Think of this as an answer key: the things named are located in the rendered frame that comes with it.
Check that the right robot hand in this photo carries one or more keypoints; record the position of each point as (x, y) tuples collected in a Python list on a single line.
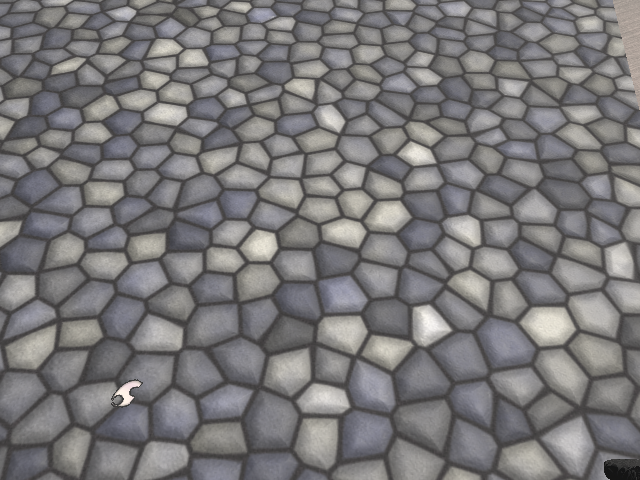
[(622, 469)]

